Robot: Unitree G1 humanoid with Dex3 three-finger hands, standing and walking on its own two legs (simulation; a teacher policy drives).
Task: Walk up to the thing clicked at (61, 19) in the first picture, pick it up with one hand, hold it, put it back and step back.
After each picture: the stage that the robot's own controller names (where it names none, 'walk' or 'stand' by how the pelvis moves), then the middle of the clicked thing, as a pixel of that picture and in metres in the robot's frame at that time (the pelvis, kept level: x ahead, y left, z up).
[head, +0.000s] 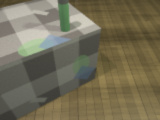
stand; (64, 14) +1.00 +0.15 -0.04
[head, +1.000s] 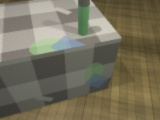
walk; (83, 16) +0.93 +0.05 -0.03
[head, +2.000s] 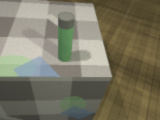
walk; (65, 39) +0.62 +0.11 +0.00
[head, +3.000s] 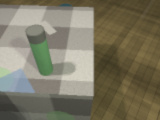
stand; (41, 53) +0.53 +0.22 -0.01
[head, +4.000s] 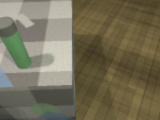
stand; (15, 46) +0.55 +0.31 -0.01
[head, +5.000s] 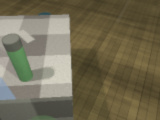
stand; (19, 60) +0.53 +0.31 -0.04
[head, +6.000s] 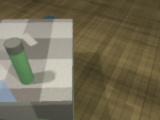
stand; (21, 63) +0.54 +0.31 -0.04
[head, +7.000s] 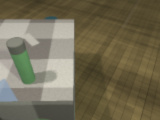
stand; (22, 63) +0.54 +0.30 -0.04
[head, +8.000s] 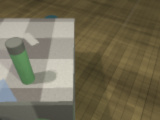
stand; (21, 63) +0.53 +0.31 -0.04
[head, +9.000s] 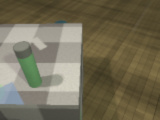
rise first; (29, 66) +0.53 +0.30 -0.04
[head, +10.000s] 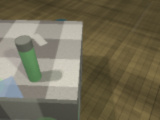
go down; (29, 60) +0.56 +0.29 -0.03
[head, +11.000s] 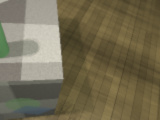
go down; out of the picture +0.53 +0.29 +0.04
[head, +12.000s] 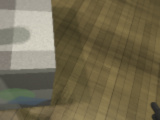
close in; out of the picture +0.56 +0.30 +0.06
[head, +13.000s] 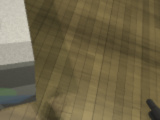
close; out of the picture +0.56 +0.32 +0.09
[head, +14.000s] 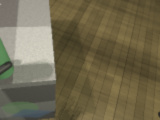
lift; out of the picture +0.44 +0.24 +0.08
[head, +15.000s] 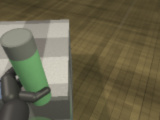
lift; (31, 73) +0.33 +0.16 +0.16
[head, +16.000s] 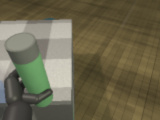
hold; (34, 75) +0.33 +0.16 +0.14
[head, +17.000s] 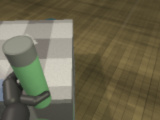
hold; (32, 77) +0.33 +0.17 +0.14
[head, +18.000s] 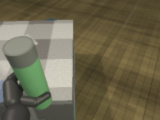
hold; (32, 78) +0.32 +0.16 +0.14
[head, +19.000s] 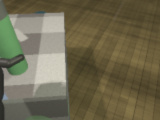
crouch; (5, 41) +0.44 +0.23 +0.18
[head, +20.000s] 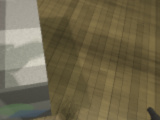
lower; out of the picture +0.52 +0.29 +0.15
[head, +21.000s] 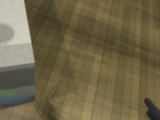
lower; out of the picture +0.53 +0.29 +0.08
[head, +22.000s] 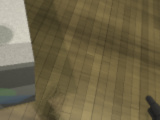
lower; out of the picture +0.53 +0.29 +0.08
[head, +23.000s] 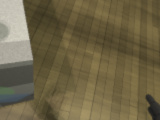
lower; out of the picture +0.53 +0.30 +0.08
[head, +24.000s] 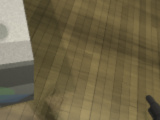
loosen; out of the picture +0.53 +0.30 +0.08
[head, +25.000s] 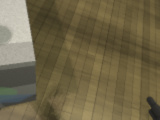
withdraw; out of the picture +0.53 +0.29 +0.08
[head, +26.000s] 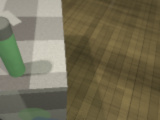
sink last; (8, 51) +0.50 +0.27 +0.03
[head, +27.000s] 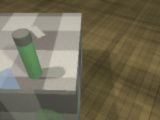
stand; (29, 56) +0.54 +0.29 +0.01
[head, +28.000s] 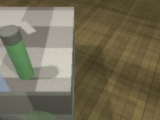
stand; (19, 55) +0.51 +0.29 +0.03
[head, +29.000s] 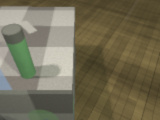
stand; (21, 54) +0.52 +0.28 +0.03
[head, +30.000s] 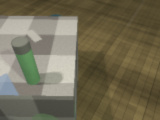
stand; (27, 63) +0.53 +0.28 -0.03
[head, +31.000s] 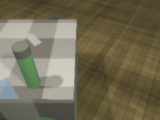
stand; (27, 67) +0.52 +0.28 -0.04
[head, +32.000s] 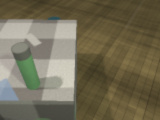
stand; (27, 68) +0.51 +0.28 -0.04
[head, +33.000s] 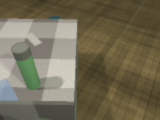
stand; (27, 68) +0.51 +0.27 -0.04
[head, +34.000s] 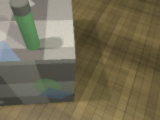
walk; (27, 26) +0.63 +0.26 -0.02
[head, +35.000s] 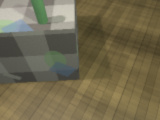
walk; (38, 4) +0.92 +0.32 -0.02
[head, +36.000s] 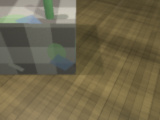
stand; (47, 2) +1.17 +0.29 -0.02
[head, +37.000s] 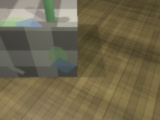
stand; (48, 5) +1.12 +0.26 -0.04
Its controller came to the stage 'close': yes
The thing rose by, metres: 0.21
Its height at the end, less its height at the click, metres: +0.00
